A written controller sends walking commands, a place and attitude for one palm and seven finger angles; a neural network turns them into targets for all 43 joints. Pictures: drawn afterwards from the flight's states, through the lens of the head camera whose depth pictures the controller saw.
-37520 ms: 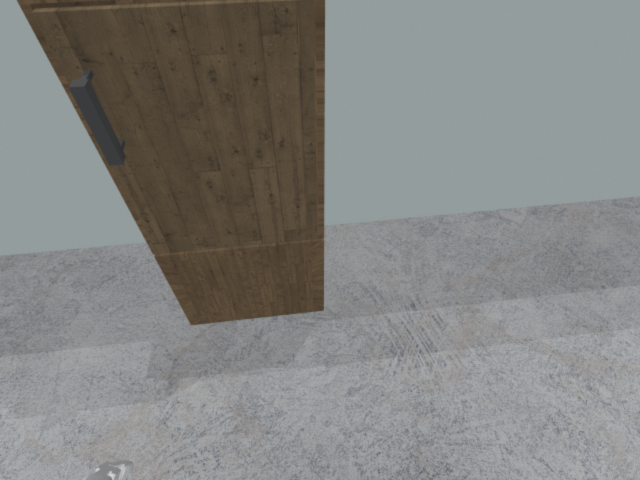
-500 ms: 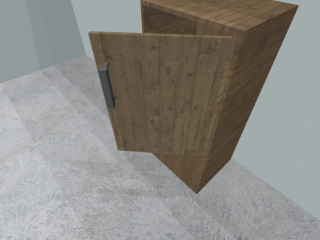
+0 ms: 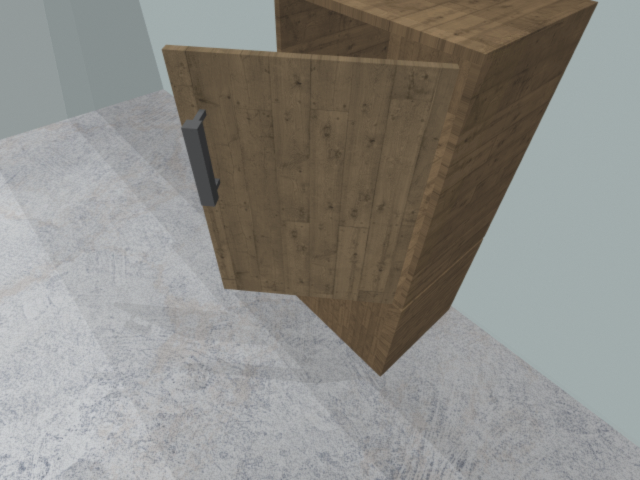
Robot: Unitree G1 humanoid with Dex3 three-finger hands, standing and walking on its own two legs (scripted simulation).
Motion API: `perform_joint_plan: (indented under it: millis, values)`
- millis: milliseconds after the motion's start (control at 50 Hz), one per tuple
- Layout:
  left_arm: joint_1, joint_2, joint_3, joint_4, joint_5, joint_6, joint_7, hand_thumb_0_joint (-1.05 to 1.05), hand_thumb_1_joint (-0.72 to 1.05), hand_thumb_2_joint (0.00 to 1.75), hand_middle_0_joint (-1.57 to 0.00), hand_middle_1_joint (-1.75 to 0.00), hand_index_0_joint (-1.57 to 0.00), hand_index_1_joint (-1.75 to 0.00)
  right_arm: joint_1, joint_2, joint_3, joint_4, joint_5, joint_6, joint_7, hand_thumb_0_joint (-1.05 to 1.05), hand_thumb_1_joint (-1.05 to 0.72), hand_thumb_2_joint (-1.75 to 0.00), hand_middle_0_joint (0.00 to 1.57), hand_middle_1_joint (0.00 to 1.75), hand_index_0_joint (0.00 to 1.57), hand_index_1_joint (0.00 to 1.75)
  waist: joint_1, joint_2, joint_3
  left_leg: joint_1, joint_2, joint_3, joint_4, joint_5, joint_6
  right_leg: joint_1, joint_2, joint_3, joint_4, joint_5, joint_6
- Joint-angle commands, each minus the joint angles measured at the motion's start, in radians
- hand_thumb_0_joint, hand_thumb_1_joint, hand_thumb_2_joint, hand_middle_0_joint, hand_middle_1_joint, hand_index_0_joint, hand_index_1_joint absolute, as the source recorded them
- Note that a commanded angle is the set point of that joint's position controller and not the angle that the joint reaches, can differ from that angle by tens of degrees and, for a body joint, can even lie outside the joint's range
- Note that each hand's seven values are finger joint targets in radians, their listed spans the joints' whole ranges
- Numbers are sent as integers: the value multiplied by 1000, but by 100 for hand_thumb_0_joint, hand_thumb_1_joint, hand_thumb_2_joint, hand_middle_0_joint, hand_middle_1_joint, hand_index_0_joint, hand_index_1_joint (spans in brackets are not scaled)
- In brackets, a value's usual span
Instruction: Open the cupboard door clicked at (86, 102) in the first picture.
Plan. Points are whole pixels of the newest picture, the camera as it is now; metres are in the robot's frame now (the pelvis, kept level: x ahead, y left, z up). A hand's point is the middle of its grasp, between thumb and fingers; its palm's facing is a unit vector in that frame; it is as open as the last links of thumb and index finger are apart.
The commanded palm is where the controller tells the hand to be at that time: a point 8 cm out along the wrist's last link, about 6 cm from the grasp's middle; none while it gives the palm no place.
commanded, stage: look again from close up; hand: left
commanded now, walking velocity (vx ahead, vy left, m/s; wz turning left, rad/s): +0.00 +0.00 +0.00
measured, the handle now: (205, 158) +0.59 +0.23 +0.08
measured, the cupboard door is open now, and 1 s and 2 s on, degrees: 42 42 42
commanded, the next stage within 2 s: raise the hand with hooked fingers in 0.32 s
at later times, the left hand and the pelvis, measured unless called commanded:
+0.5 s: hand out of the picture +0.03 +0.19 -0.15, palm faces +0.14 -0.96 -0.23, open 7.3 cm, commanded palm +0.11 +0.21 -0.06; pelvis +0.01 +0.01 +0.00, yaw +0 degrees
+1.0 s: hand (153, 445) +0.17 +0.21 -0.02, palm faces +0.11 -0.99 -0.08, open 9.6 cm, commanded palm +0.16 +0.26 -0.01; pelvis +0.02 -0.01 -0.07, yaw +5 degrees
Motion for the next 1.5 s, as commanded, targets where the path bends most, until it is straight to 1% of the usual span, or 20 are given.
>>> perform_joint_plan:
  millis: [0,380,400,420,440,460,480,500,540,560,600,640,660,700,760,840,960,1100,1160,1480]
  values:
    - [65,76,15,-31,-6,-17,10,0,90,90,-20,-30,-20,-30,53,-85,-12,-18,-1,-21,-9,0,-90,-90,20,30,20,30,11,1,78,-139,117,-140,-132,-40,-9,87,-126,163,-87,-52,-15]
    - [65,66,13,-28,-2,-12,11,0,90,90,-20,-30,-20,-30,6,-93,-19,-21,0,-19,-12,0,-90,-90,20,30,20,30,9,3,101,-103,131,-140,-164,-43,-11,68,-115,146,-88,-10,-3]
    - [127,105,11,20,11,-21,45,0,90,90,-20,-30,-20,-30,-126,-133,-17,-93,2,-27,-4,0,-90,-90,20,30,20,30,53,70,113,-98,151,-73,5,106,-33,20,-154,140,-10,238,5]
    - [-647,292,59,-1566,-223,-223,24,0,88,89,-20,-32,-20,-32,-120,-328,-34,-501,37,-167,-45,0,-90,-90,20,30,20,30,-100,269,-399,105,34,-128,-89,71,-52,159,-51,83,36,30,24]
    - [-315,241,75,-1346,-148,-161,83,0,85,88,-20,-33,-20,-33,-219,-237,3,-447,53,-267,-72,0,-90,-90,20,30,20,30,-13,282,-346,33,62,-123,-125,-21,-55,112,-17,48,103,-116,-11]
    - [-29,63,-29,-1162,-157,-24,116,0,83,87,-21,-34,-21,-34,-199,-193,-11,-455,70,-301,-64,0,-90,-90,20,30,20,30,-33,214,-146,-99,79,-166,-151,-155,-75,-23,-17,-7,120,-187,5]
    - [6,-63,-117,-1116,-179,17,110,0,81,86,-21,-36,-21,-36,-169,-200,-7,-424,86,-322,-64,0,-90,-90,20,30,20,30,-41,74,-10,-167,57,-170,-117,-216,-53,-80,-9,-19,94,-178,15]
    - [-13,-40,-111,-1215,-213,-25,97,0,78,85,-21,-37,-21,-37,-182,-240,-23,-480,90,-348,-70,0,-90,-90,20,30,20,30,-41,14,60,-209,56,-185,-79,-258,-35,-107,-14,-12,69,-245,23]
    - [0,7,-91,-1247,-211,-123,71,0,74,83,-21,-40,-21,-40,-182,-277,-34,-518,62,-383,-68,0,-90,-90,20,30,20,30,-65,-148,48,-253,33,-183,34,-269,-27,-186,-20,3,66,-369,31]
    - [-6,8,-81,-1208,-203,-172,49,0,71,82,-21,-42,-21,-42,-183,-277,-44,-545,54,-392,-56,0,-90,-90,20,30,20,30,-68,-157,41,-278,17,-174,88,-262,-33,-229,-25,7,88,-392,31]
    - [162,19,9,-1050,-214,-292,-34,0,67,80,-22,-45,-22,-45,-207,-271,-72,-591,30,-389,-28,0,-90,-90,20,30,20,30,-2,-264,15,-393,6,-135,191,-228,-47,-290,-22,8,160,-461,23]
    - [341,48,93,-1000,-247,-432,-161,0,62,78,-22,-48,-22,-48,-256,-271,-93,-663,20,-360,13,0,-90,-90,20,30,20,30,48,-239,-37,-480,-14,-94,287,-182,-61,-273,-28,30,220,-442,9]
    - [380,122,179,-953,-249,-490,-229,0,60,77,-22,-50,-22,-50,-256,-281,-109,-685,23,-334,37,0,-90,-90,20,30,20,30,66,-125,-59,-485,-26,-85,324,-138,-72,-242,-34,54,257,-381,-11]
    - [358,217,242,-1020,-225,-569,-326,0,55,75,-22,-53,-22,-53,-316,-284,-118,-764,26,-292,57,0,-90,-90,20,30,20,30,69,-56,-92,-544,-37,-67,375,-142,-59,-241,-37,73,317,-338,-16]
    - [328,217,269,-1174,-276,-515,-349,0,48,72,-23,-57,-23,-57,-307,-261,-111,-827,40,-237,40,0,-90,-90,20,30,20,30,90,3,-188,-564,-32,-69,401,-70,-42,-221,-28,98,379,-220,-10]
    - [151,217,266,-1453,-306,-518,-311,0,39,68,-24,-63,-24,-63,-231,-231,-98,-834,38,-218,9,0,-90,-90,20,30,20,30,26,143,-303,-479,1,-102,458,72,-31,-261,-10,86,429,-12,4]
    - [1,224,190,-1418,-325,-539,-417,0,25,62,-25,-72,-25,-72,-194,-264,-67,-751,38,-265,-16,0,-90,-90,20,30,20,30,-66,99,-251,-474,25,-151,521,87,-18,-349,10,65,432,4,12]
    - [91,347,401,-1324,-387,-329,-479,0,8,55,-26,-82,-26,-82,-240,-256,-60,-760,61,-256,-35,0,-90,-90,20,30,20,30,27,27,-411,-466,15,-141,430,133,-22,-99,-29,79,358,65,30]
    - [74,341,431,-1290,-418,-313,-461,0,1,52,-26,-87,-26,-87,-253,-247,-51,-761,57,-257,-36,0,-90,-90,20,30,20,30,40,-26,-335,-486,16,-148,396,131,-29,-89,-24,74,343,79,29]
    - [-214,445,455,-1261,-412,-301,-478,0,-36,36,-29,-111,-29,-111,-187,-297,-37,-729,65,-299,-56,0,-90,-90,20,30,20,30,18,123,-269,-284,30,-155,261,146,-34,-130,-6,9,272,-1,12]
